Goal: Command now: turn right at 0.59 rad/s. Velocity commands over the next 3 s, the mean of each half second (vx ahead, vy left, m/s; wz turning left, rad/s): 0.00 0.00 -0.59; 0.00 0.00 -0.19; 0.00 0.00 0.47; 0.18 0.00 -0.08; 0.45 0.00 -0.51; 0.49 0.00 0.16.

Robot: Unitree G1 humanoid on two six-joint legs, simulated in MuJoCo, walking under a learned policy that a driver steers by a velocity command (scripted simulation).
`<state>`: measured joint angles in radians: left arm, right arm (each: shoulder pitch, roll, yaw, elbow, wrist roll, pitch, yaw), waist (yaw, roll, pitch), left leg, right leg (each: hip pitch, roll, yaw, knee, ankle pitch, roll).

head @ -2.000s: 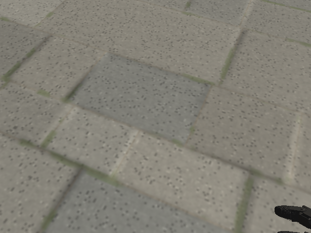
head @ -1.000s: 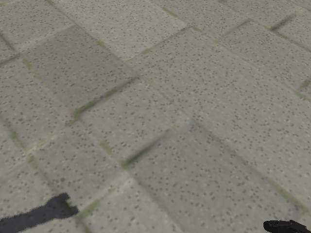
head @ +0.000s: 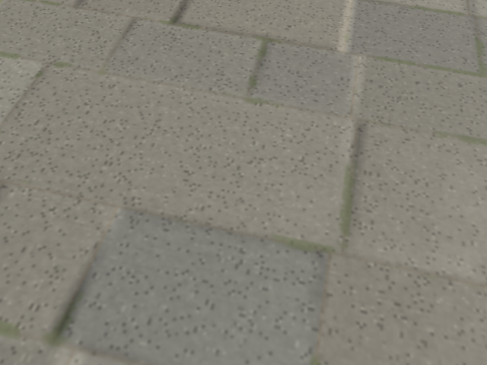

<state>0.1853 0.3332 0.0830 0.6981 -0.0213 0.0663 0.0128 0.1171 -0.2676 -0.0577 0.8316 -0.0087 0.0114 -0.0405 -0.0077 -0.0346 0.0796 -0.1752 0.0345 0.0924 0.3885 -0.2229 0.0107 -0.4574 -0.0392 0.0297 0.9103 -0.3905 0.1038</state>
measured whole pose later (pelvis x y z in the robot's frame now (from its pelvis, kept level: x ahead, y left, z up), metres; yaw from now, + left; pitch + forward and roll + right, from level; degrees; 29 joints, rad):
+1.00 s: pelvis +0.03 -0.04 -0.01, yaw -20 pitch +0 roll -1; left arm 0.18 0.29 0.05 0.68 0.01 0.04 0.04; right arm 0.17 -0.29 -0.04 0.81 0.02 0.00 0.00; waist -0.03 0.02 0.06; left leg -0.27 -0.02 -0.12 0.55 -0.28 -0.01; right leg -0.19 0.02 0.05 0.47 -0.27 0.01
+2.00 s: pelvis +0.12 -0.01 +0.00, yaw -10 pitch +1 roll +1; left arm 0.44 0.26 0.04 0.79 -0.02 -0.04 0.02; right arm 0.11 -0.32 -0.05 0.69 0.01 -0.09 0.04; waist 0.06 0.02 0.02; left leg -0.47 -0.02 -0.03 0.76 -0.32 -0.01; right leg -0.08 0.01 0.14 0.34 -0.28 -0.02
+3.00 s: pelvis +0.58 -0.19 +0.00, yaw -18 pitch +0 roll -3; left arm 0.32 0.27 0.07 0.80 0.01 -0.10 0.00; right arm 0.16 -0.29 -0.05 0.76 0.02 -0.03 0.02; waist 0.06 0.05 0.05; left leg -0.67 0.12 -0.05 0.79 0.02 -0.01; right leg 0.03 0.05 -0.22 0.21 -0.24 -0.04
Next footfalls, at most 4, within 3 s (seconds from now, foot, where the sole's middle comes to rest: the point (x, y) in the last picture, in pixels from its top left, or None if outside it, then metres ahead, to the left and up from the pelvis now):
0.14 right None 0.04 -0.14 -0.78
0.64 left None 0.12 0.07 -0.78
0.94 right None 0.00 -0.16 -0.78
1.28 left None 0.10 0.08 -0.78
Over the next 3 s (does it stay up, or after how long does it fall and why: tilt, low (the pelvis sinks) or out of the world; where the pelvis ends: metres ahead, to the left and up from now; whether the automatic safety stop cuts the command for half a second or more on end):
stays up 0.58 -0.19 0.00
